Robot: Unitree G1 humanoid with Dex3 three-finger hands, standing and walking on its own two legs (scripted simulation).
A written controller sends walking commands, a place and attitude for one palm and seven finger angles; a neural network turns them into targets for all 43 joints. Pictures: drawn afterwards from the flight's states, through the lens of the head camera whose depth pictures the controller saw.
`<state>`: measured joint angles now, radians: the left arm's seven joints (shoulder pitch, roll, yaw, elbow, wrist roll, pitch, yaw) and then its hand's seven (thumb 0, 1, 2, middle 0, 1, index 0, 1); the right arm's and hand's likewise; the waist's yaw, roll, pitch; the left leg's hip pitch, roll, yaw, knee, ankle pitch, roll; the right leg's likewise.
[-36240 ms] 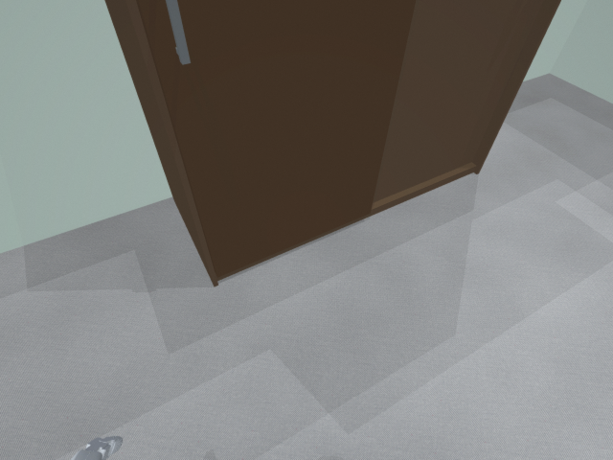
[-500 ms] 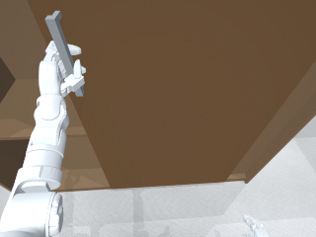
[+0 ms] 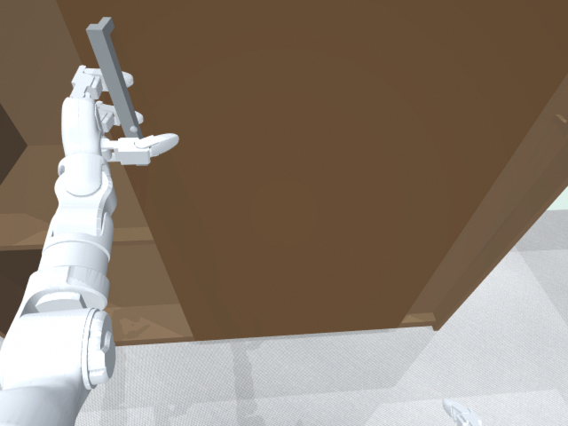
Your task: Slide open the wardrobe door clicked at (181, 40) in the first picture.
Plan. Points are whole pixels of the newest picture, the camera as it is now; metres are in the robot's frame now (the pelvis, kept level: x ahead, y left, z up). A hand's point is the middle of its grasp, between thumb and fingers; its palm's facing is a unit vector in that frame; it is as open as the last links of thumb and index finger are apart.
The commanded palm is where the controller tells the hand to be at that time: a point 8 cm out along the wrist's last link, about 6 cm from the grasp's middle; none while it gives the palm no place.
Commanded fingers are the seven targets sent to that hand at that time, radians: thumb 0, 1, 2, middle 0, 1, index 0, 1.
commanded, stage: loosen the grip on the handle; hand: left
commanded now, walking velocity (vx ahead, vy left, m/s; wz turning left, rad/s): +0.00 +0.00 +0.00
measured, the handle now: (126, 98) +0.50 +0.23 +0.22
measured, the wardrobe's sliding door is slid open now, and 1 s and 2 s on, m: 0.54 0.54 0.54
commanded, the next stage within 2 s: slip the hand off the handle in 0.28 s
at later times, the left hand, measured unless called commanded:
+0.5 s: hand (138, 132) +0.45 +0.21 +0.19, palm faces +0.23 -0.96 -0.17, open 14.7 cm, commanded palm +0.41 +0.28 +0.20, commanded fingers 0.00 -0.55 0.20 -0.25 -1.15 -0.25 -1.15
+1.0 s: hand (66, 136) +0.43 +0.29 +0.20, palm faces +0.27 -0.95 -0.16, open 14.7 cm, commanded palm +0.39 +0.33 +0.20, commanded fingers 0.00 -0.55 0.20 -0.25 -1.15 -0.25 -1.15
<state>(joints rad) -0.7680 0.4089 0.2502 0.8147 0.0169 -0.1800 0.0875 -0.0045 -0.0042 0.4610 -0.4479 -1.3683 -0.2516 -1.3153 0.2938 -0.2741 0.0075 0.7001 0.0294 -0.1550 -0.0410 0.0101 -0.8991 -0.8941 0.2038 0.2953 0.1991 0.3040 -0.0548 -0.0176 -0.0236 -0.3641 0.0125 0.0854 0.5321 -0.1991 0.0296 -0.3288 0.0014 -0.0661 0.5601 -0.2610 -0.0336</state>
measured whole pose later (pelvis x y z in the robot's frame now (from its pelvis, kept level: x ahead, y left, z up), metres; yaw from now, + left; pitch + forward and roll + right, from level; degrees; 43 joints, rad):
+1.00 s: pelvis +0.04 +0.00 +0.00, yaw +1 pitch +4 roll -1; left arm -0.57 0.55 0.42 0.63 -0.13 -0.15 -0.22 -0.01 -0.56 0.20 -0.26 -1.15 -0.25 -1.15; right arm 0.31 -0.29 0.02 0.70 0.05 -0.08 -0.10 0.01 -0.90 -0.89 0.20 0.30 0.20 0.30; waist -0.01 0.01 -0.05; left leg -0.38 0.03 0.06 0.58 -0.27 0.02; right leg -0.31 0.02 -0.08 0.55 -0.31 -0.04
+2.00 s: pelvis +0.03 +0.00 +0.01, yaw +2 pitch -4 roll +0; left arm -0.10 0.47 0.42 0.07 -0.35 0.26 -0.37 -0.01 -0.56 0.20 -0.25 -1.15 -0.25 -1.15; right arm 0.21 -0.27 0.09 0.64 0.09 -0.18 -0.13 0.02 -0.90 -0.89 0.20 0.30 0.20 0.30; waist 0.05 0.06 -0.06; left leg -0.20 0.01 0.05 0.49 -0.23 0.02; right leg -0.13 0.01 -0.09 0.46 -0.27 -0.03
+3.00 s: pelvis +0.04 +0.02 +0.01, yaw +0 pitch -5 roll -1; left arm 0.46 0.35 0.32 -0.40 -0.08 -0.08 0.09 0.01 0.61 0.76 -0.22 -0.46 -0.22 -0.47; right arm 0.19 -0.23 0.02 0.65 -0.01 -0.11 -0.06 0.01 -0.90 -0.89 0.20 0.30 0.20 0.30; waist 0.07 0.04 -0.01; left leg -0.10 -0.01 0.08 0.41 -0.22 0.05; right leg -0.04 -0.01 -0.06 0.37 -0.25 0.00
